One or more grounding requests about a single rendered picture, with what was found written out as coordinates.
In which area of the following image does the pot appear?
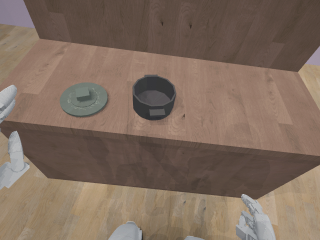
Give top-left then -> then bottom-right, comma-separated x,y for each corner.
132,74 -> 177,121

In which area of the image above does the knob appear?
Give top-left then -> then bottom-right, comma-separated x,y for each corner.
75,87 -> 91,101

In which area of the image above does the table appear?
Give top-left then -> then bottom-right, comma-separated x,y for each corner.
0,0 -> 320,200

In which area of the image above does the left robot hand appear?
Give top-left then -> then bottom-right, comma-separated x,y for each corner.
0,85 -> 30,190

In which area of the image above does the lid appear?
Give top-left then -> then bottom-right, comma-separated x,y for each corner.
59,82 -> 108,117

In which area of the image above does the left robot thigh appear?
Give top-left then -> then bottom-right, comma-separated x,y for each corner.
108,224 -> 142,240

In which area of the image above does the left robot shin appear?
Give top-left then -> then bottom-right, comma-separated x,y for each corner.
126,221 -> 137,226

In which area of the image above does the right robot hand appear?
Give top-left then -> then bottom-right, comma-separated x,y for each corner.
236,194 -> 276,240

